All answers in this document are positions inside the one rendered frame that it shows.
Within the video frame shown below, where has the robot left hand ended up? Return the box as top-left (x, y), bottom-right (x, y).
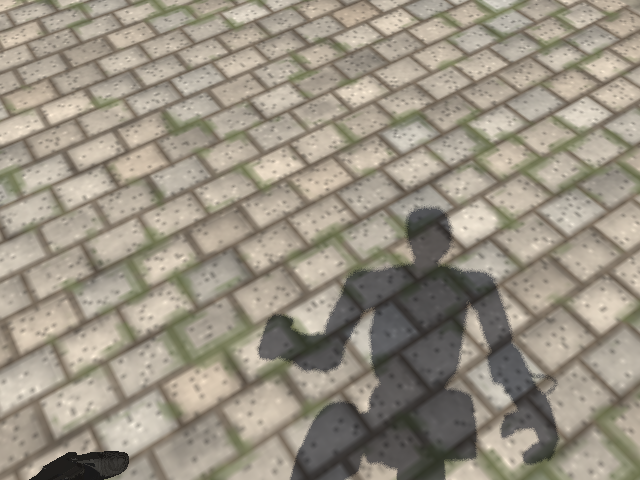
top-left (29, 451), bottom-right (129, 480)

